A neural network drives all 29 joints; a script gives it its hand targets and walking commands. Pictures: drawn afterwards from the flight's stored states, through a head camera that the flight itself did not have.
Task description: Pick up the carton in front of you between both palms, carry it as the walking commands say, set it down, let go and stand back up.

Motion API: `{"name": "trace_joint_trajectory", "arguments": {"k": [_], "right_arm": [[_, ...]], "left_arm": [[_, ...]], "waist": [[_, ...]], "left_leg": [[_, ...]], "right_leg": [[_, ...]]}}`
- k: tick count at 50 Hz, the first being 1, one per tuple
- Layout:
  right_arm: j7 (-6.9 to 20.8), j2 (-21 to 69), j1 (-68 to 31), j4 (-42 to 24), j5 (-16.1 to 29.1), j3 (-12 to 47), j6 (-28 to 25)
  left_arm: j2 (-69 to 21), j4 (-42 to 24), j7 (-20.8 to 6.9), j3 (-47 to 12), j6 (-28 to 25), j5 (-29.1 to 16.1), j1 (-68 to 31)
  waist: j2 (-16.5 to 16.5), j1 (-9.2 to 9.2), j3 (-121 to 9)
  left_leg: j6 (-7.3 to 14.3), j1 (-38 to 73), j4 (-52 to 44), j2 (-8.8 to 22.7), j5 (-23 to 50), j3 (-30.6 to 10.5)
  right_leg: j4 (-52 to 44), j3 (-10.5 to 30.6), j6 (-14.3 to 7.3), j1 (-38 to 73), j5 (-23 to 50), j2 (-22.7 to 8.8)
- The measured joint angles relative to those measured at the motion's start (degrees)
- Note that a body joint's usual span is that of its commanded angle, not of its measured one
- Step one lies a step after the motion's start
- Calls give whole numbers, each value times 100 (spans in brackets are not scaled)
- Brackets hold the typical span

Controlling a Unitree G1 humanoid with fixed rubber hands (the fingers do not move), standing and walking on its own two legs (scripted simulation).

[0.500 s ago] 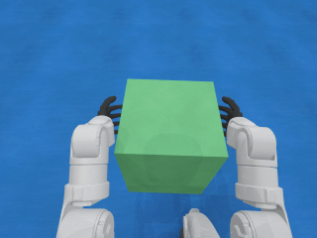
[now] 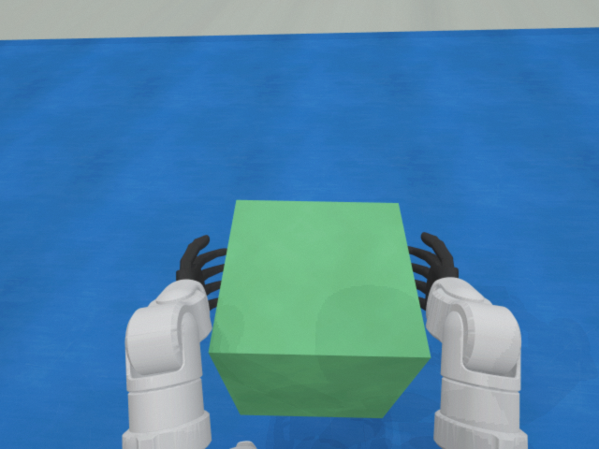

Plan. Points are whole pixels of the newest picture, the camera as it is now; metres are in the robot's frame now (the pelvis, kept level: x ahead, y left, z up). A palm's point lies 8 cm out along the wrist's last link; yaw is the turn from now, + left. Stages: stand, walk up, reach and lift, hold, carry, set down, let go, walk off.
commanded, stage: carry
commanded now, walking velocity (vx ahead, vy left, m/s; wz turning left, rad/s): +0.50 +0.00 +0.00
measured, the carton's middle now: (314, 316) +0.31 +0.01 +0.01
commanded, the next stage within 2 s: none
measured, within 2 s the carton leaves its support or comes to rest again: neither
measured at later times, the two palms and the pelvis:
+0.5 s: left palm (215, 174) +0.53 +0.17 +0.08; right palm (398, 174) +0.52 -0.13 +0.09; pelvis +0.26 +0.03 -0.01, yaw -2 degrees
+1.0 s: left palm (230, 172) +0.60 +0.17 +0.03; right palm (389, 169) +0.60 -0.13 +0.03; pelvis +0.33 +0.02 -0.02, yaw +0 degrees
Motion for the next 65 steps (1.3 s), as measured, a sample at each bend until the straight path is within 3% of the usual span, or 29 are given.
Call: {"name": "trace_joint_trajectory", "arguments": {"k": [7, 9, 11, 13, 14, 20, 25, 26, 29, 38, 51, 61, 65], "right_arm": [[42, -95, 729, -491, -20, 320, 126], [60, -91, 723, -342, -30, 370, 112], [69, -81, 668, -70, -60, 431, 76], [71, -87, 705, 41, -60, 441, 92], [76, -95, 762, 31, -48, 430, 94], [106, -123, 944, -274, 19, 408, -16], [121, -119, 905, -467, 27, 433, 0], [133, -122, 875, -453, 16, 422, 10], [140, -124, 823, -373, -36, 343, 143], [195, -211, 604, 352, -155, 319, -14], [441, -126, 950, 1196, -521, 342, -1474], [589, -30, 408, 2724, -942, -156, -2632], [613, 13, 235, 2977, -1005, -343, -2920]], "left_arm": [[126, -253, -139, -514, 93, 103, 559], [171, -237, -143, -509, 141, 124, 611], [225, -146, -145, -452, 182, 122, 657], [209, -75, -144, -442, 211, 144, 712], [170, -62, -143, -449, 209, 167, 744], [169, -243, -141, -649, 84, 191, 829], [166, -480, -137, -643, 125, 180, 802], [163, -474, -136, -639, 131, 181, 789], [154, -256, -137, -637, 164, 175, 716], [140, 426, -184, -538, -80, 282, 615], [174, 1312, -387, -609, -1468, 543, 871], [80, 2838, -581, -102, -2608, 998, 316], [40, 3080, -603, 74, -2893, 1066, 153]], "waist": [[-31, -59, -444], [-185, -88, -524], [-268, -142, -489], [-212, -163, -391], [-191, -166, -345], [-126, -191, -169], [-192, -160, -289], [-167, -143, -349], [129, -148, -518], [192, -116, -627], [87, -70, -368], [65, -129, -373], [53, -124, -332]], "left_leg": [[198, 739, -1581, -225, 767, 557], [487, 949, -1531, -332, 682, 746], [675, 975, -1185, -332, 339, 829], [640, 1197, -1294, -279, 220, 831], [615, 1340, -1437, -273, 223, 825], [569, 2011, -1988, -265, 130, 742], [418, 2356, -1602, -339, -449, 713], [380, 2382, -1427, -330, -625, 703], [261, 2534, -1291, -167, -820, 592], [123, 2558, -1143, -70, -1193, 444], [162, 2505, -948, -93, -1343, 402], [218, 2529, -988, -138, -1205, 428], [246, 2495, -1030, -165, -1114, 434]], "right_leg": [[338, 86, 322, 906, -1066, -105], [1456, 159, 406, 656, -1522, -281], [3315, 347, 446, -156, -1605, -301], [4494, 373, 427, -925, -1650, -213], [4613, 327, 427, -1212, -1568, -224], [2577, 93, 538, -1851, -848, -349], [1095, -179, 565, -1412, 677, -467], [1055, -203, 513, -1325, 876, -477], [1342, -327, 288, -1203, 320, -356], [1703, -467, 240, -1222, -238, -324], [1989, -489, 253, -1300, -422, -393], [1844, -465, 257, -1234, -215, -418], [1742, -461, 258, -1239, -89, -433]]}}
